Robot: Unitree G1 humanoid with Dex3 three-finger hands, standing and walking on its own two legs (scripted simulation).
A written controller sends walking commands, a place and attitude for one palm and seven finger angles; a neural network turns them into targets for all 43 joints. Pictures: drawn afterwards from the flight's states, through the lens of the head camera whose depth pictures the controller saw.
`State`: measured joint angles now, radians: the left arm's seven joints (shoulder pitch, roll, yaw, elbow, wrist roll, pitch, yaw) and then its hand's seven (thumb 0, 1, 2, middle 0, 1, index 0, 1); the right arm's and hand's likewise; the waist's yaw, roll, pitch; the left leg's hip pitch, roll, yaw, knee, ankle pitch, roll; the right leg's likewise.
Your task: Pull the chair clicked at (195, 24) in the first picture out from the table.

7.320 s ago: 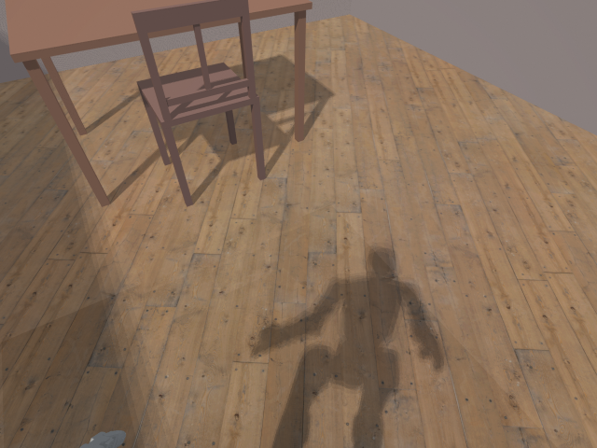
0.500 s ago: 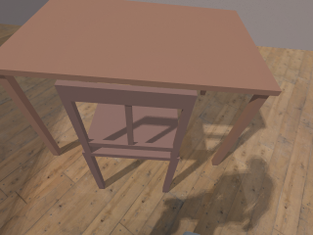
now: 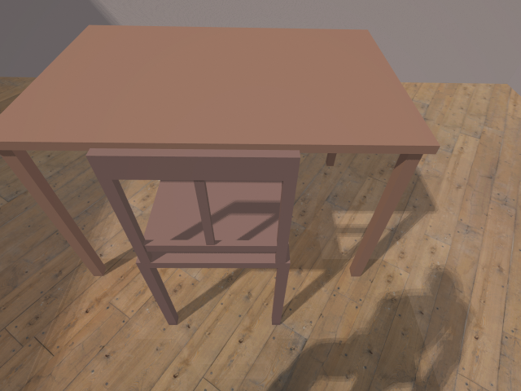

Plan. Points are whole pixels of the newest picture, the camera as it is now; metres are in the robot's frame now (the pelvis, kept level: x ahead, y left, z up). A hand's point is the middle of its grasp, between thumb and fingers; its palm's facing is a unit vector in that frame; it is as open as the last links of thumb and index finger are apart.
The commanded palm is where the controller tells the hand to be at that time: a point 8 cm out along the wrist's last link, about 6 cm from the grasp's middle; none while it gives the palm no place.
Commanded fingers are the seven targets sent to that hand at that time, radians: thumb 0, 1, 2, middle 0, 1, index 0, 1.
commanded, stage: come to a stop and stand still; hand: left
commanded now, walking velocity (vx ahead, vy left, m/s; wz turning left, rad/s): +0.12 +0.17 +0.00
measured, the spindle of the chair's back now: (205, 213) +0.51 +0.15 -0.10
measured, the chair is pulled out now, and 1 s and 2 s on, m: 0.00 0.00 0.00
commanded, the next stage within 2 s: look again from close up in 0.88 s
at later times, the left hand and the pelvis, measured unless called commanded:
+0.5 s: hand out of the picture +0.01 +0.15 -0.19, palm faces +0.07 -0.99 -0.15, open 7.3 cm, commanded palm none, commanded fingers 0.00 0.90 0.90 -0.20 -0.30 -0.20 -0.30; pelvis +0.04 +0.00 +0.00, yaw -1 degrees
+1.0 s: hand out of the picture +0.02 +0.19 -0.17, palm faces +0.03 -0.98 -0.20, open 7.3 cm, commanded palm none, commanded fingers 0.00 0.90 0.90 -0.20 -0.30 -0.20 -0.30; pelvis +0.02 +0.01 +0.00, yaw +0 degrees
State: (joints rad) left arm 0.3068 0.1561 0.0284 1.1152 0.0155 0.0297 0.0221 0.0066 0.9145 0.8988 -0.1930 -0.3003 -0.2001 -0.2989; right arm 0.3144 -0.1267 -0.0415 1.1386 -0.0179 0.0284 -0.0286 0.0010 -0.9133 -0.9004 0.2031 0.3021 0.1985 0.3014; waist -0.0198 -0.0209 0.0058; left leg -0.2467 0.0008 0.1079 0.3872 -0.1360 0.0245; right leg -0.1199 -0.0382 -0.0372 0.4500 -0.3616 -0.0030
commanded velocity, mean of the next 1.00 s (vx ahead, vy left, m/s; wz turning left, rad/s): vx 0.01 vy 0.03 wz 0.00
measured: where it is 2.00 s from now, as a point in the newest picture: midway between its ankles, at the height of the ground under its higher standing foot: outside the picture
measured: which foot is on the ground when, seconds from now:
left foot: down 0.00-0.02, up 0.04-0.34, down 0.36-1.00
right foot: down 0.00-1.00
